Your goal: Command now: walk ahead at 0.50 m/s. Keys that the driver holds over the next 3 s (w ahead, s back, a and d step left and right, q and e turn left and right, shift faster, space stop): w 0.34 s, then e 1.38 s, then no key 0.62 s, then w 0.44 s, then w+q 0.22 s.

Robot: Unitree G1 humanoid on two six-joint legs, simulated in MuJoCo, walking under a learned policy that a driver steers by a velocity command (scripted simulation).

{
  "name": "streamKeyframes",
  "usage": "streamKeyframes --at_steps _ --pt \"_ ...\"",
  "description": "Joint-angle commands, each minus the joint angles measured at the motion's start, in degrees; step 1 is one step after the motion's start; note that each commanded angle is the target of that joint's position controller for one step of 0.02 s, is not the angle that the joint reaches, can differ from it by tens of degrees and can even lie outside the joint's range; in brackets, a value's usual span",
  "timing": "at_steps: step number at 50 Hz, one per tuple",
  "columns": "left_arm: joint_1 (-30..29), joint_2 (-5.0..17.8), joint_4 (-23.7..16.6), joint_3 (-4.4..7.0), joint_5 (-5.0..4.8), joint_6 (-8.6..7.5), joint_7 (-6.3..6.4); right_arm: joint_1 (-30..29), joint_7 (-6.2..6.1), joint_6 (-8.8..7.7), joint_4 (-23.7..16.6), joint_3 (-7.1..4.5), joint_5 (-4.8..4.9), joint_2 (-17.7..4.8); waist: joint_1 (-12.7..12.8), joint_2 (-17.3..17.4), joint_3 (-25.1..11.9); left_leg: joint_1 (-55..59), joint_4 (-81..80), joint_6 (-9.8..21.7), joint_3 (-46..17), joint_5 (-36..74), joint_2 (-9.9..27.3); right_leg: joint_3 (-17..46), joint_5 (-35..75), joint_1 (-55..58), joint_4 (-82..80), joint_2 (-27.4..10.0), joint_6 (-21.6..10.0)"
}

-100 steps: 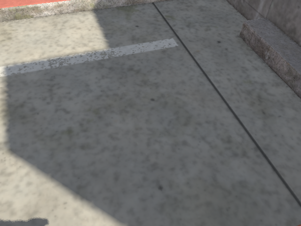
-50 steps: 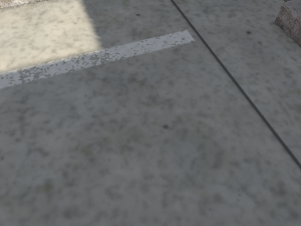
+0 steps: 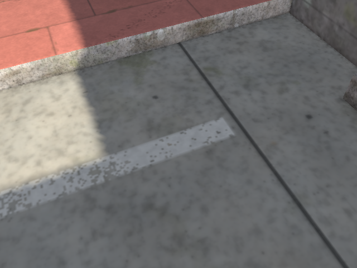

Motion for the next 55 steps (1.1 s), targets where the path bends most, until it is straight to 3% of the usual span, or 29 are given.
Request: streamKeyframes --at_steps 1,5,8,10,11,12,13,14,15,16,18,20,22,25,29,33,36,37,38,39,40,41,42,43,45,48,52,55 --pt "3.11 6.97 -1.83 0.92 -0.05 -0.78 0.24 -5.72 0.15 -0.53 -4.37 0.33 0.38 -1.23 0.11 -5.74 3.86 -1.32 -6.76 -0.25 2.44 4.45 -1.46 8.40 20.46 -1.38 -5.13 -15.30 -5.44" --pt "5.89 7.32 -0.68 0.93 0.52 -0.45 0.73 -10.67 0.00 -1.00 -6.49 0.50 0.47 -1.79 1.33 -6.28 4.84 -1.72 -12.74 1.28 3.25 3.00 -2.83 7.86 24.97 5.24 -2.86 -17.11 -6.03" --pt "4.65 8.42 -0.37 1.29 0.93 -0.24 1.23 -9.63 -0.28 -1.75 -7.09 0.16 0.49 -2.62 -0.27 -6.50 4.32 2.96 -16.61 3.59 3.94 -2.43 -4.54 6.99 34.79 8.19 1.66 -18.47 -5.19" --pt "2.84 9.43 -0.49 1.61 0.97 0.06 1.19 0.28 -1.01 -2.38 -4.07 -0.80 0.39 -4.00 -4.58 -6.71 -0.95 16.13 -20.38 5.78 5.50 -4.56 -8.23 5.15 47.67 7.48 13.53 -17.20 -3.69" --pt "1.99 9.10 -0.88 1.46 0.62 0.24 1.03 10.05 -1.56 -2.95 -0.77 -1.67 -0.26 -5.61 -8.41 -4.83 -6.19 29.03 -22.85 7.32 4.66 -1.99 -7.77 3.21 43.75 2.17 24.72 -14.83 -2.50" --pt "1.89 7.13 -3.07 0.80 0.05 0.19 0.83 20.19 -2.18 -3.32 0.99 -3.01 -1.69 -10.70 -11.25 1.20 -13.67 43.92 -23.17 10.49 -9.98 -5.01 5.58 0.88 22.49 -10.20 42.38 -11.44 -1.23" --pt "9.00 2.27 -3.25 0.22 -1.93 0.36 0.24 20.86 -1.71 -2.87 1.21 -3.94 -1.52 -14.81 -7.35 13.01 -18.61 55.07 -31.04 18.69 -37.67 -7.07 19.30 1.04 -19.81 -29.54 61.46 -0.26 0.68" --pt "4.07 7.48 -3.18 1.51 -0.24 0.80 0.45 15.10 -1.29 -2.13 0.32 -3.39 0.62 -11.64 -6.04 2.54 -12.89 48.68 -33.46 16.54 -35.99 -12.93 15.88 8.12 -16.10 -34.03 64.44 -4.09 -0.32" --pt "-1.07 7.50 -4.89 1.70 0.05 0.55 0.09 9.21 -1.10 -2.20 -0.78 -2.23 1.02 -8.00 -4.33 0.47 -5.18 40.00 -35.02 14.58 -27.14 -12.15 13.80 8.00 -10.51 -34.92 62.30 -6.37 -0.47" --pt "-2.98 6.37 -5.15 1.55 0.08 0.43 -0.05 6.80 -0.89 -2.61 -0.86 -1.47 0.80 -5.37 -2.93 -1.39 -1.75 33.82 -37.17 12.90 -21.42 -6.56 11.16 7.81 -7.17 -32.90 59.15 -8.19 -0.27" --pt "-1.35 4.49 -4.28 1.39 1.16 1.87 -0.45 6.56 -1.50 -3.41 0.22 -0.46 0.98 -2.57 -0.08 0.04 0.22 27.14 -38.88 9.92 -12.24 4.77 7.42 7.43 -5.48 -27.46 54.71 -9.65 1.02" --pt "0.16 3.51 -3.54 1.51 1.14 3.14 -0.48 10.03 -1.83 -4.62 1.73 -0.28 0.94 -3.09 0.92 -0.29 -0.15 25.95 -37.38 9.58 -6.33 24.93 7.29 6.97 -5.84 -25.14 53.74 -8.27 2.14" --pt "-1.27 3.68 -3.92 1.73 1.03 3.98 -0.32 11.13 -2.04 -5.06 2.09 -0.37 0.92 -4.63 1.57 0.67 -0.19 26.15 -36.24 8.60 -1.02 35.03 6.53 6.31 -3.26 -26.56 51.61 -7.57 2.73" --pt "-7.85 4.25 -6.62 1.64 0.86 4.49 -0.50 11.23 -2.72 -4.38 1.50 0.01 1.00 -4.65 0.85 2.83 0.43 27.03 -35.47 6.98 4.15 37.74 5.05 4.34 2.56 -29.35 44.61 -7.76 3.24" --pt "-14.45 3.07 -9.50 0.67 0.79 4.56 -0.77 13.18 -4.01 -3.25 1.70 0.06 1.24 -5.38 -1.42 3.33 -0.23 30.26 -32.84 6.64 7.85 38.71 5.16 0.82 7.36 -27.15 32.62 -7.03 3.07" --pt "-15.07 4.21 -11.04 0.90 1.29 4.59 -0.58 14.13 -4.82 -1.85 1.98 -0.59 0.98 -6.45 -2.00 3.57 -0.74 34.87 -26.88 7.75 8.15 39.31 7.85 -0.76 1.47 -25.47 27.55 -5.81 1.31" --pt "-10.53 5.43 -10.65 1.79 1.37 4.05 -0.35 12.70 -5.13 -0.84 1.24 -1.48 1.10 -7.75 -0.33 2.56 -2.67 35.76 -14.81 6.89 8.42 40.59 8.41 -1.49 -2.59 -20.02 21.03 -3.49 -1.39" --pt "-6.53 6.45 -9.99 2.33 1.52 3.39 -0.11 12.30 -4.99 -0.46 0.87 -1.92 1.14 -8.60 2.25 -0.85 -4.86 32.90 -5.11 4.53 10.05 35.11 6.65 0.74 7.26 -13.73 14.56 -3.95 -2.97" --pt "-2.48 13.00 -10.38 4.05 1.86 2.74 0.50 12.64 -4.74 -0.39 -1.62 -1.91 1.30 -8.28 3.54 -9.40 -9.81 22.36 11.48 1.15 11.72 12.23 1.96 15.71 33.94 -3.09 13.44 -15.34 -7.15" --pt "-3.41 17.71 -11.02 5.48 0.34 3.74 0.87 14.66 -4.14 0.49 -4.16 -0.95 1.84 -3.49 0.68 -16.93 -14.51 7.09 26.02 -1.13 7.30 -34.32 -10.65 33.79 55.27 5.24 12.85 -28.32 -19.55" --pt "-3.77 16.09 -11.35 5.33 -1.36 4.73 0.58 12.56 -4.07 1.57 -3.65 -0.90 0.21 -4.39 1.49 -7.06 -14.64 6.25 28.02 -1.43 -1.22 -32.64 -6.58 31.85 40.05 0.72 10.08 -27.06 -19.61" --pt "-8.11 13.47 -12.22 4.72 -0.74 5.51 0.78 8.99 -3.92 1.87 -4.71 -1.07 0.69 -4.66 0.60 -5.34 -7.12 4.02 27.19 -1.77 -1.62 -27.84 -5.62 28.24 27.02 -6.57 7.15 -24.11 -17.63" --pt "-11.57 10.95 -12.87 3.88 -0.32 6.27 0.97 6.86 -3.99 1.76 -5.16 -1.30 0.78 -5.09 -0.88 -2.95 -2.20 3.66 22.56 -1.95 -1.93 -23.42 -4.38 24.98 17.96 -11.66 4.46 -20.36 -14.04" --pt "-13.21 9.70 -13.44 3.52 -0.50 6.59 1.18 6.35 -4.11 1.99 -5.63 -1.65 0.12 -6.16 -1.77 -4.14 -0.61 4.46 18.99 -2.24 -1.94 -20.26 -3.77 22.56 13.93 -14.20 3.35 -17.48 -11.50" --pt "-13.45 9.71 -14.02 3.46 0.04 6.36 1.06 8.29 -3.94 3.14 -5.32 -1.53 -0.54 -5.31 -2.45 -5.82 -2.95 6.89 17.50 -2.82 -1.56 -17.11 -4.82 20.42 15.25 -14.84 3.58 -14.56 -9.98" --pt "-11.96 12.49 -14.36 4.24 0.18 5.72 0.63 7.65 -3.79 3.86 -6.36 -1.35 0.10 -4.76 -2.16 -5.57 -5.42 6.13 13.77 -3.73 -2.50 -16.25 -5.05 21.54 13.94 -12.60 3.89 -13.71 -9.10" --pt "-10.86 13.53 -15.27 4.60 0.28 6.55 0.60 3.28 -3.96 4.45 -8.73 -1.48 0.32 -6.16 -0.26 -8.44 -4.89 4.02 7.56 -4.58 -3.66 -16.30 -5.27 26.26 -2.54 -10.90 1.75 -12.78 -7.67" --pt "-10.14 14.32 -15.86 4.95 0.53 6.94 0.48 1.73 -4.09 4.27 -10.00 -1.35 0.65 -6.52 0.58 -8.74 -4.51 4.36 3.66 -4.37 -4.25 -17.30 -6.03 29.84 -6.82 -9.98 1.23 -13.06 -7.52"
Next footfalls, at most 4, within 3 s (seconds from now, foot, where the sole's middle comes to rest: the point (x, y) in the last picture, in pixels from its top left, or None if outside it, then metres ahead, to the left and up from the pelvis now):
0.22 left None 0.29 0.12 -0.78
0.74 right None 0.43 -0.05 -0.78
1.32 left None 0.43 0.14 -0.78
1.78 right None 0.28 -0.02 -0.78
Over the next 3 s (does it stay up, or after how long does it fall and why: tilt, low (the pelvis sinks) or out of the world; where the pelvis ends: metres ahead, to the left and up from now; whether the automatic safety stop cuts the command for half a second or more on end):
stays up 0.43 -0.09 -0.01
